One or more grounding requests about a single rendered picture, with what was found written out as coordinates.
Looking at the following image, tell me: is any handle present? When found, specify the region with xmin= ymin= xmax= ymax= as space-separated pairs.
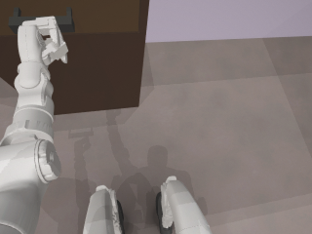
xmin=8 ymin=7 xmax=75 ymax=34

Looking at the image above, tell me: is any left robot upper arm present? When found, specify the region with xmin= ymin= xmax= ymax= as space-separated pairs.
xmin=0 ymin=138 xmax=61 ymax=234

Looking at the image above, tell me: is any drawer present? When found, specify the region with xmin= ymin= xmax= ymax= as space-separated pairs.
xmin=0 ymin=0 xmax=139 ymax=36

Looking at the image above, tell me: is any robot left forearm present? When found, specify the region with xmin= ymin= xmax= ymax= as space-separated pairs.
xmin=0 ymin=61 xmax=55 ymax=147

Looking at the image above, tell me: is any robot right foot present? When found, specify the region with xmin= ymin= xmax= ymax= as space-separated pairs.
xmin=155 ymin=192 xmax=173 ymax=234

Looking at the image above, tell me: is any left robot thigh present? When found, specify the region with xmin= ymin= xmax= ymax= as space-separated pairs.
xmin=83 ymin=188 xmax=118 ymax=234

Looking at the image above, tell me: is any left robot hand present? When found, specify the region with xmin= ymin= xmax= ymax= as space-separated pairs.
xmin=18 ymin=16 xmax=68 ymax=69

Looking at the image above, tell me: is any cabinet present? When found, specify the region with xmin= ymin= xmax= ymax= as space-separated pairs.
xmin=0 ymin=0 xmax=150 ymax=115

